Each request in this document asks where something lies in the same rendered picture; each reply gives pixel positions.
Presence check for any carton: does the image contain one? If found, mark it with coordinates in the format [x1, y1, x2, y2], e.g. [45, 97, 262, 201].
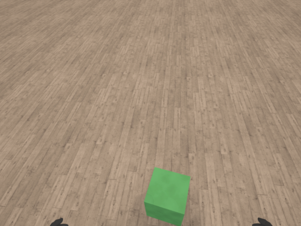
[144, 167, 190, 226]

